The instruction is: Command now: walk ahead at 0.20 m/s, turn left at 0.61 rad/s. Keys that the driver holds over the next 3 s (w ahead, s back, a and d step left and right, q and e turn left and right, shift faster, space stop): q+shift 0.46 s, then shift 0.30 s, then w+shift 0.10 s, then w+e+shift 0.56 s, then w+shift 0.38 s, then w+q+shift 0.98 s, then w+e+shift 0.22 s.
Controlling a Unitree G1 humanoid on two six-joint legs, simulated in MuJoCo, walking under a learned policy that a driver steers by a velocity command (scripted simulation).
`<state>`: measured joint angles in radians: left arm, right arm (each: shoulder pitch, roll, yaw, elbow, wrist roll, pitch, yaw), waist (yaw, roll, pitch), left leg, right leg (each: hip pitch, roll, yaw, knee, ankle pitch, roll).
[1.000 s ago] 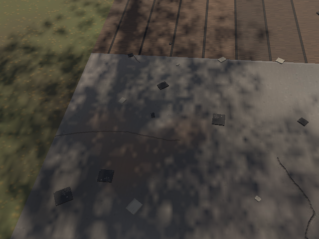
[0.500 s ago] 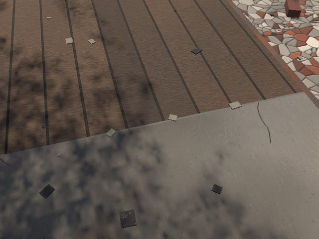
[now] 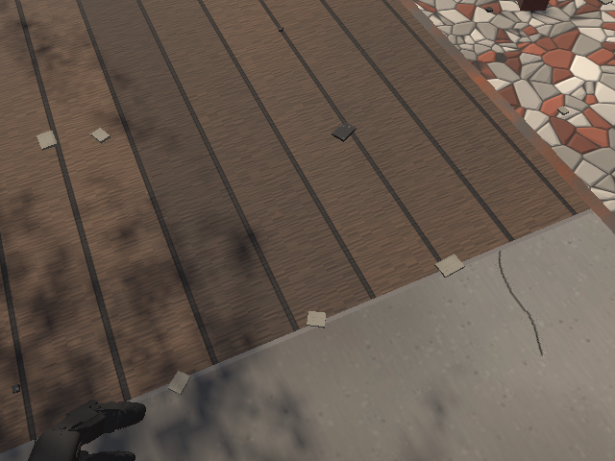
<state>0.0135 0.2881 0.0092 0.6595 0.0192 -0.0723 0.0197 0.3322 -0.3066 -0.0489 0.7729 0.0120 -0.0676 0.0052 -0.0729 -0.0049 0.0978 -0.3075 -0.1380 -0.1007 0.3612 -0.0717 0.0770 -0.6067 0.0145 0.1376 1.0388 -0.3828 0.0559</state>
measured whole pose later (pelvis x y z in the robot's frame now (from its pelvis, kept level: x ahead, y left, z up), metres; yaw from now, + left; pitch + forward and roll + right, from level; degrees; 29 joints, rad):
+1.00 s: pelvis +0.16 +0.04 +0.01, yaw +32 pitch +3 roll -1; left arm 0.23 0.29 0.07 0.77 -0.01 -0.02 -0.02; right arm 0.27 -0.27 -0.05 0.72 -0.01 -0.05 -0.01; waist -0.01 0.01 -0.08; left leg -0.16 0.00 0.02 0.33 -0.22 0.04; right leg -0.47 -0.05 -0.01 0.78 -0.24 -0.01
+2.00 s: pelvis +0.90 +0.13 -0.02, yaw +6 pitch +3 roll +1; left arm -0.11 0.26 -0.03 0.62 0.05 -0.08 -0.06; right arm 0.59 -0.26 -0.04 0.96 0.00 -0.10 0.02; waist -0.14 0.00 0.02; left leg 0.21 -0.02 -0.05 0.15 -0.39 0.03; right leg -0.64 -0.05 0.00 0.57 -0.01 -0.06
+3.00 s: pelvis +1.79 +0.46 -0.01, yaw +49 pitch +1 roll -1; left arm 0.25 0.31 0.05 0.75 0.03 -0.06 -0.01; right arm 0.29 -0.34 -0.06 0.81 -0.04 -0.07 0.01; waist 0.00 0.02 0.03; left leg -0.26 -0.11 -0.09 1.26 -0.33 0.10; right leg -0.38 0.06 0.01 0.58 -0.20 -0.04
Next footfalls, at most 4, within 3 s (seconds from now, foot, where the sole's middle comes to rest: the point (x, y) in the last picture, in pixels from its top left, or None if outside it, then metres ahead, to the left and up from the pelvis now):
0.18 right None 0.26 -0.11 -0.78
0.62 left None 0.11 0.13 -0.78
1.18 right None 0.32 -0.02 -0.78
1.60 left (203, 329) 0.72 0.23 -0.78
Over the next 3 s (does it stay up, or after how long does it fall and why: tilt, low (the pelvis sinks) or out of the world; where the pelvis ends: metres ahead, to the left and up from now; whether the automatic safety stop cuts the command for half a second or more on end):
stays up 1.79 0.46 -0.01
